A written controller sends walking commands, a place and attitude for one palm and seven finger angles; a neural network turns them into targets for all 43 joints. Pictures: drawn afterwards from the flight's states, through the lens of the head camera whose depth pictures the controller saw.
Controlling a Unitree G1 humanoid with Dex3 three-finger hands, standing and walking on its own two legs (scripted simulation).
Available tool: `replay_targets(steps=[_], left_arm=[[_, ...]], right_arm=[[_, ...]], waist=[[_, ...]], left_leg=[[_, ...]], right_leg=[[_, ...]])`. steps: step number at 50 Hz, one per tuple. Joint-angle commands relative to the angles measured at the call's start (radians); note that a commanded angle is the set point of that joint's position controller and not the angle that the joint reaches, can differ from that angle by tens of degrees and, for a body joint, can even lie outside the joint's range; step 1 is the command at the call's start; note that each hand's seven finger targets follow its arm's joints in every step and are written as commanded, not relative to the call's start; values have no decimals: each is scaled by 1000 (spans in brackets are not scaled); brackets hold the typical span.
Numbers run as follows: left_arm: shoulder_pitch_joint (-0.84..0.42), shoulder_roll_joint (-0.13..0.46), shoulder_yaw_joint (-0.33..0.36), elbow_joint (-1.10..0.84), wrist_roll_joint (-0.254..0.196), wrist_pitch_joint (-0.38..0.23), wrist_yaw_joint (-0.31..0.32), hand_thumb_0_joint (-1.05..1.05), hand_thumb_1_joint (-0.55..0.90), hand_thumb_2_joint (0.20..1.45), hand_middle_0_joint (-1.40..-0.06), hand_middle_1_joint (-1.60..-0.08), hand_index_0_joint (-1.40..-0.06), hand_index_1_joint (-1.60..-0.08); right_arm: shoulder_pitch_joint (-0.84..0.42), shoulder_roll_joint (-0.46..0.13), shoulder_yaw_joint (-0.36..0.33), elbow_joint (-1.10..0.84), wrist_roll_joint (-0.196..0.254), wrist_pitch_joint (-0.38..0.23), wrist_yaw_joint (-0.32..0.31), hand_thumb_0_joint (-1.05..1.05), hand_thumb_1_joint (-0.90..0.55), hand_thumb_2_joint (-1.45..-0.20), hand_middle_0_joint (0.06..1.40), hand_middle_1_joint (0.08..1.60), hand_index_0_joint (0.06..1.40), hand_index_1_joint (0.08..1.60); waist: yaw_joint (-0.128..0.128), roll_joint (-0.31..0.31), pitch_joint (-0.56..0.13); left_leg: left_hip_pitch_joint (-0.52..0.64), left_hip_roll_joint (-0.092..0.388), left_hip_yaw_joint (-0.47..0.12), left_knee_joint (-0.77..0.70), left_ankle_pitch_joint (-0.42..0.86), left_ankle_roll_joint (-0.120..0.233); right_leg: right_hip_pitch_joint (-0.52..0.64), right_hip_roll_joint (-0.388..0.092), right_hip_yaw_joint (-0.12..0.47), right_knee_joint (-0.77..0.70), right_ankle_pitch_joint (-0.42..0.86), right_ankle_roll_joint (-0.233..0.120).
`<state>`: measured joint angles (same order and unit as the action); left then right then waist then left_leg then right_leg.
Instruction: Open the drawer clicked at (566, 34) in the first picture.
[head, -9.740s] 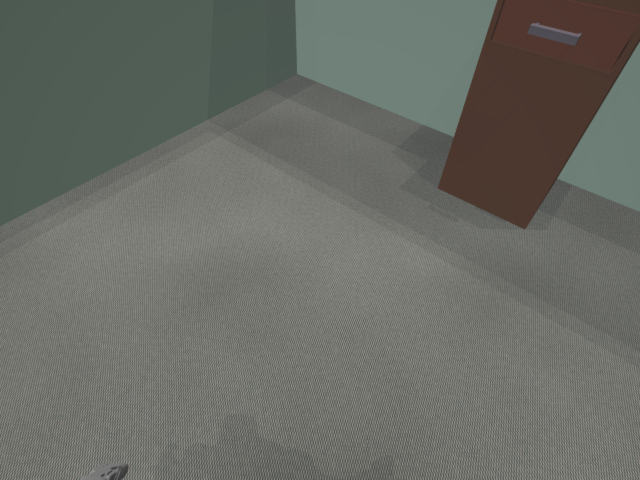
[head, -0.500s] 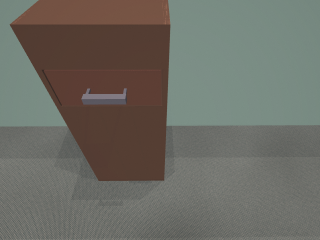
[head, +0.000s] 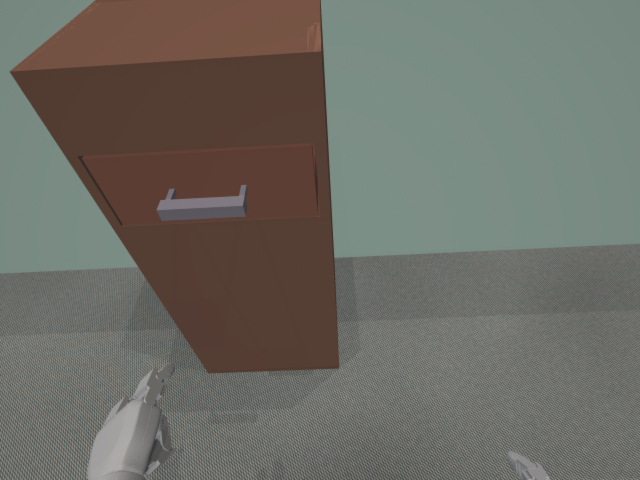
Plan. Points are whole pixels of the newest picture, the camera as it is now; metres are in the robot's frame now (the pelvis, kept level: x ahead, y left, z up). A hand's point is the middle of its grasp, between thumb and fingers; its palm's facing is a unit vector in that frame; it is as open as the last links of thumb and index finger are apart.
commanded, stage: raise the hand with hooked fingers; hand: left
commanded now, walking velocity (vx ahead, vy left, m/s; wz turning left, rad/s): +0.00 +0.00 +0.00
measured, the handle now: (205, 200) +0.55 +0.24 +0.03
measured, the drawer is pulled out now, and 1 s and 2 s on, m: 0.00 0.00 0.00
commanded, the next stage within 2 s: move the hooked fingers above the handle in 1.70 s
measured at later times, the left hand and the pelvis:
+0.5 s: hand (155, 400) +0.21 +0.22 +0.01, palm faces +0.07 -0.10 -0.99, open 10.2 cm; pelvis -0.01 -0.02 -0.02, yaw +1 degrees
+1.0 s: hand (130, 327) +0.27 +0.24 +0.09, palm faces +0.10 -0.09 -0.99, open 13.0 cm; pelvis +0.00 +0.00 +0.01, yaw +1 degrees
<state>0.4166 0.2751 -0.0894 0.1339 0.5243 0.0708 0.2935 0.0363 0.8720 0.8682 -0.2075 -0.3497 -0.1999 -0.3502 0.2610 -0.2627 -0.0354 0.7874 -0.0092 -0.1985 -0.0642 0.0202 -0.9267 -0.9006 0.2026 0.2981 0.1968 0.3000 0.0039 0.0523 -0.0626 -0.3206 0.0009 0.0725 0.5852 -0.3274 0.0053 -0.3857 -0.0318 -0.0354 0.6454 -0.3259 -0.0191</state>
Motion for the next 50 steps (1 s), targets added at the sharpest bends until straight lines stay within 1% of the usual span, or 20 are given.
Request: replay_targets(steps=[1, 3, 5, 7, 8, 9, 10, 12, 13, 16, 18, 21, 23, 26, 28, 30, 33, 37, 42, 50], left_arm=[[344, -18, -42, -58, 373, -33, 96, 0, 643, 790, -218, -465, -218, -465], [330, 56, 29, -103, 461, -80, 111, 0, 597, 770, -222, -495, -222, -495], [272, 113, 79, -205, 529, -120, 143, 0, 550, 750, -225, -525, -225, -525], [175, 166, 126, -285, 589, -129, 191, 0, 503, 730, -228, -555, -228, -555], [79, 201, 150, -324, 616, -126, 220, 0, 480, 720, -230, -570, -230, -570], [-24, 201, 145, -373, 632, -119, 247, 0, 457, 710, -232, -585, -232, -585], [-75, 201, 152, -397, 628, -116, 264, 0, 433, 700, -233, -600, -233, -600], [-223, 227, 153, -466, 605, -117, 283, 0, 387, 680, -237, -630, -237, -630], [-306, 236, 144, -499, 591, -117, 285, 0, 363, 670, -238, -645, -238, -645], [-289, 199, 95, -439, 540, -88, 243, 0, 293, 640, -243, -690, -243, -690], [-289, 184, 68, -398, 516, -42, 194, 0, 247, 620, -247, -720, -247, -720], [-234, 180, 43, -351, 499, 20, 99, 0, 177, 590, -252, -765, -252, -765], [-205, 211, 72, -323, 486, 43, 41, 0, 130, 570, -255, -795, -255, -795], [-201, 244, 106, -342, 488, 23, -5, 0, 60, 540, -260, -840, -260, -840], [-192, 273, 154, -371, 489, -2, -8, 0, 13, 520, -263, -870, -263, -870], [-211, 261, 153, -420, 485, -23, 2, 0, -33, 500, -267, -900, -267, -900], [-274, 267, 169, -423, 475, -36, 21, 0, -103, 470, -272, -945, -272, -945], [-368, 278, 157, -444, 468, -36, 28, 0, -197, 430, -278, -1005, -278, -1005], [-473, 290, 124, -403, 448, 1, -30, 0, -313, 380, -287, -1080, -287, -1080], [-635, 356, 141, -388, 434, 35, -141, 0, -500, 300, -300, -1200, -300, -1200]], right_arm=[[-219, -106, -48, -310, -51, 67, 78, 0, -900, -900, 200, 300, 200, 300], [-258, -97, -41, -347, -44, 134, 111, 0, -900, -900, 200, 300, 200, 300], [-289, -84, -30, -394, -41, 173, 128, 0, -900, -900, 200, 300, 200, 300], [-285, -72, -31, -418, -51, 196, 136, 0, -900, -900, 200, 300, 200, 300], [-277, -69, -34, -414, -59, 207, 135, 0, -900, -900, 200, 300, 200, 300], [-281, -68, -39, -424, -66, 215, 132, 0, -900, -900, 200, 300, 200, 300], [-271, -63, -42, -423, -67, 217, 125, 0, -900, -900, 200, 300, 200, 300], [-280, -62, -41, -425, -70, 219, 107, 0, -900, -900, 200, 300, 200, 300], [-274, -57, -38, -417, -74, 214, 98, 0, -900, -900, 200, 300, 200, 300], [-282, -57, -26, -408, -66, 203, 79, 0, -900, -900, 200, 300, 200, 300], [-303, -53, -12, -401, -58, 208, 70, 0, -900, -900, 200, 300, 200, 300], [-317, -50, 3, -393, -42, 224, 56, 0, -900, -900, 200, 300, 200, 300], [-316, -51, 18, -392, -35, 229, 49, 0, -900, -900, 200, 300, 200, 300], [-304, -47, 25, -376, -35, 226, 47, 0, -900, -900, 200, 300, 200, 300], [-298, -51, 18, -372, -37, 221, 50, 0, -900, -900, 200, 300, 200, 300], [-288, -49, 10, -369, -36, 215, 55, 0, -900, -900, 200, 300, 200, 300], [-287, -56, -2, -361, -29, 208, 56, 0, -900, -900, 200, 300, 200, 300], [-271, -67, -18, -342, -21, 199, 53, 0, -900, -900, 200, 300, 200, 300], [-287, -74, -14, -330, -2, 204, 42, 0, -900, -900, 200, 300, 200, 300], [-311, -74, 9, -326, 12, 234, 39, 0, -900, -900, 200, 300, 200, 300]], waist=[[103, -280, 6], [140, -316, -23], [157, -225, -109], [147, -120, -172], [133, -115, -175], [112, -84, -192], [96, -39, -241], [56, 4, -273], [30, -18, -268], [10, -13, -241], [16, -25, -214], [52, -79, -172], [74, -128, -156], [100, -108, -130], [116, -83, -159], [115, -45, -169], [98, -77, -149], [91, -37, -196], [84, -56, -154], [91, -7, -137]], left_leg=[[-163, -29, -46, 17, 170, 3], [-233, -39, -36, 45, 168, 3], [-240, -51, -22, 68, 160, 5], [-196, -58, -17, 107, 163, 7], [-179, -64, -31, 136, 146, 6], [-161, -64, -35, 158, 128, 11], [-123, -63, -39, 181, 118, 16], [-72, -61, -50, 220, 95, 24], [-66, -61, -62, 239, 82, 28], [-68, -55, -53, 210, 69, 34], [-86, -50, -53, 167, 76, 34], [-94, -42, -43, 84, 105, 32], [-96, -38, -39, 42, 121, 31], [-78, -35, -37, -8, 159, 26], [-54, -32, -37, -30, 204, 24], [-24, -34, -39, -41, 232, 23], [-10, -33, -42, -53, 232, 24], [55, -33, -40, -64, 258, 25], [81, -33, -42, -105, 260, 27], [134, -27, -45, -170, 330, 18]], right_leg=[[-70, 50, 70, -55, 60, -50], [-20, 39, 126, -18, 172, -53], [-4, 34, 139, 29, 183, -53], [-59, 40, 163, 50, 157, -57], [-127, 41, 193, 47, 85, -59], [-168, 39, 208, 39, 40, -57], [-185, 36, 208, 43, 29, -56], [-232, 27, 212, 34, 1, -49], [-255, 26, 215, 29, -23, -43], [-197, 27, 157, 5, 12, -29], [-128, 31, 126, -8, 55, -22], [0, 29, 95, -45, 128, -13], [68, 27, 96, -66, 148, -10], [129, 21, 93, -84, 190, -10], [176, 24, 89, -86, 234, -17], [182, 22, 78, -86, 263, -21], [166, 23, 68, -105, 246, -17], [164, 22, 53, -110, 256, -18], [179, 25, 32, -141, 248, -14], [252, 33, 15, -183, 291, -19]])
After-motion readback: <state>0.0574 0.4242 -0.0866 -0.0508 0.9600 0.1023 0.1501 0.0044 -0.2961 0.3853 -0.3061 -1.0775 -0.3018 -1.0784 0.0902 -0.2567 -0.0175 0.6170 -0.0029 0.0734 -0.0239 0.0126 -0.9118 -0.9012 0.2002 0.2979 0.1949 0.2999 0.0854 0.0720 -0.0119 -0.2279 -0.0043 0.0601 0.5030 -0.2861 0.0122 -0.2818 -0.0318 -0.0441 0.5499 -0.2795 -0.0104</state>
